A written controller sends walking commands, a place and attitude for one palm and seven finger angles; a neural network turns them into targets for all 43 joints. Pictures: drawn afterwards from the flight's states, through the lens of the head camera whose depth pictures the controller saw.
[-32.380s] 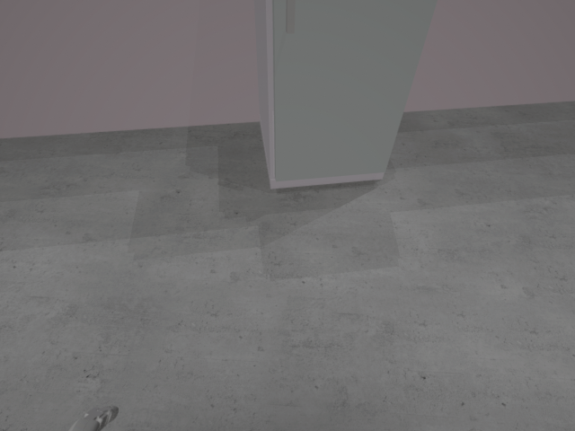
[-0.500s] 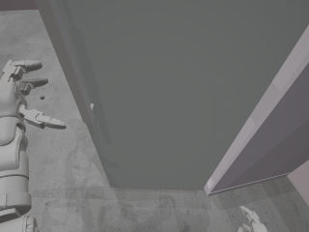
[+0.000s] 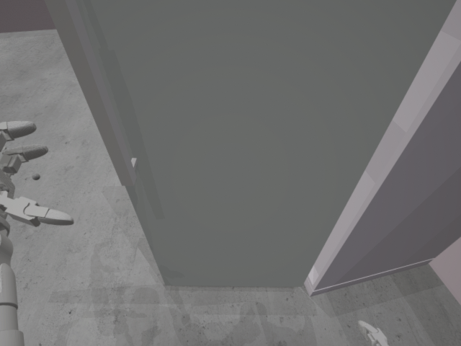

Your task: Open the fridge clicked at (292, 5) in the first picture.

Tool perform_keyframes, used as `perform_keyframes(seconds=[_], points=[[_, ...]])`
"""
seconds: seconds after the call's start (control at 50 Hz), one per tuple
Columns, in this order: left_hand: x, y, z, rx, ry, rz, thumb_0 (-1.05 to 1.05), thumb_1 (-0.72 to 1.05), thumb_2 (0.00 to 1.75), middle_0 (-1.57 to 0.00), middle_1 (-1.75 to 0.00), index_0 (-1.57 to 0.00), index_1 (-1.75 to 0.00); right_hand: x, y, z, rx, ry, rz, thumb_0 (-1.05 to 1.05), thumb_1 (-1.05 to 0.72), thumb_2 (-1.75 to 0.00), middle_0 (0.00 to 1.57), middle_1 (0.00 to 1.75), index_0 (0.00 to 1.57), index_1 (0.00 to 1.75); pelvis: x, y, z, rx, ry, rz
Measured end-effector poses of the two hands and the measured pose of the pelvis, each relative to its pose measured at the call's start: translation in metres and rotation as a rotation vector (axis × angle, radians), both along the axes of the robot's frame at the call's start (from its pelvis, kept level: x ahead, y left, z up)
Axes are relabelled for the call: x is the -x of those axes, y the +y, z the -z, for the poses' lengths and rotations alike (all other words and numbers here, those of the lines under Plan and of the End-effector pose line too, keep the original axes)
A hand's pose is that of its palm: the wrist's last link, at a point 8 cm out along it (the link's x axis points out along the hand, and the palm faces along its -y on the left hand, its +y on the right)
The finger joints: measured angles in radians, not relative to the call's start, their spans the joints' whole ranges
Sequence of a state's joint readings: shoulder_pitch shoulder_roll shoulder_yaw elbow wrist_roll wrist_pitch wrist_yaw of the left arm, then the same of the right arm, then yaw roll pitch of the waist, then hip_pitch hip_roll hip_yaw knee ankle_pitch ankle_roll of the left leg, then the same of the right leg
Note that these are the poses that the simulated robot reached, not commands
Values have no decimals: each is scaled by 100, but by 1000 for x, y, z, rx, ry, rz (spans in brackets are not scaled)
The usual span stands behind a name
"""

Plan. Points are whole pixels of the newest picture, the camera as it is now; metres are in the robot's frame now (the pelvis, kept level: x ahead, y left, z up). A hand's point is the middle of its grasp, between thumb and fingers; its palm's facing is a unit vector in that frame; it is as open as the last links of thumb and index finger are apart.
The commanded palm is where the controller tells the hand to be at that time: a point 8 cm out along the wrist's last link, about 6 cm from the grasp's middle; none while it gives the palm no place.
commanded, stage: slip the hand off the handle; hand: left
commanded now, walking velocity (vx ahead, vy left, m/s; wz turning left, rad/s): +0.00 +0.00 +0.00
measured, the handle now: (102, 90) +0.43 +0.26 +0.24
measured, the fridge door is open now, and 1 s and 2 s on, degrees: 75 75 75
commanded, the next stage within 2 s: draw the hand back to the body in 0.36 s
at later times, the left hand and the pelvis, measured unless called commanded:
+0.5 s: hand (6, 213) +0.23 +0.33 +0.17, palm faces +0.42 -0.89 -0.16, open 14.7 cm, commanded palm +0.20 +0.36 +0.18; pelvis -0.01 -0.01 +0.00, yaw +1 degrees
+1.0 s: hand (13, 236) +0.20 +0.30 +0.16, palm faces +0.22 -0.98 -0.01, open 14.6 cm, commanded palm +0.16 +0.34 +0.18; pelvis +0.00 +0.00 +0.01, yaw +1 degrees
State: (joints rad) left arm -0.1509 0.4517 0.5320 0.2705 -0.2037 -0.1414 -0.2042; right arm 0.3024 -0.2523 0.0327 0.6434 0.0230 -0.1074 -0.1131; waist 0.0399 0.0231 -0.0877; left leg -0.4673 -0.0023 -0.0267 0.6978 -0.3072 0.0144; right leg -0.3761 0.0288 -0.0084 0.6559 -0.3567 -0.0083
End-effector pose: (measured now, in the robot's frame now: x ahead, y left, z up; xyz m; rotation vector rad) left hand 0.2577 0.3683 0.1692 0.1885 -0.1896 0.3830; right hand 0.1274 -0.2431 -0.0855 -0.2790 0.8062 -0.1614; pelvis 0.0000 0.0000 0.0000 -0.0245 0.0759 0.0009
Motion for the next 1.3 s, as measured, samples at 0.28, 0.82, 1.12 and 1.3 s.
perform_keyframes(seconds=[0.28, 0.82, 1.12, 1.3], points=[[31, -14, -8, -29, -14, 35, -1, -55, 20, -25, -115, -25, -115, -27, 6, -16, -13, -159, -57, 1, -90, -90, 20, 30, 20, 30, 14, -9, 0, -2, -26, -10], [52, -15, -16, 154, 107, 245, -2, -55, 20, -25, -115, -25, -115, -58, 22, -51, -56, -350, -79, 1, -90, -90, 20, 30, 20, 30, -1, -1, -9, -4, -83, -2], [95, -17, -6, -39, 131, -124, -1, -39, 28, -25, -106, -24, -106, -57, 43, -45, -36, -274, -205, 1, -90, -90, 20, 30, 20, 30, 11, 2, -13, -3, -114, -39], [97, -36, -17, -159, 76, -191, -1, -9, 42, -23, -88, -23, -89, -41, 38, -26, -57, -161, -141, 1, -90, -90, 21, 30, 20, 30, 1, 3, -18, -15, -127, -17]])
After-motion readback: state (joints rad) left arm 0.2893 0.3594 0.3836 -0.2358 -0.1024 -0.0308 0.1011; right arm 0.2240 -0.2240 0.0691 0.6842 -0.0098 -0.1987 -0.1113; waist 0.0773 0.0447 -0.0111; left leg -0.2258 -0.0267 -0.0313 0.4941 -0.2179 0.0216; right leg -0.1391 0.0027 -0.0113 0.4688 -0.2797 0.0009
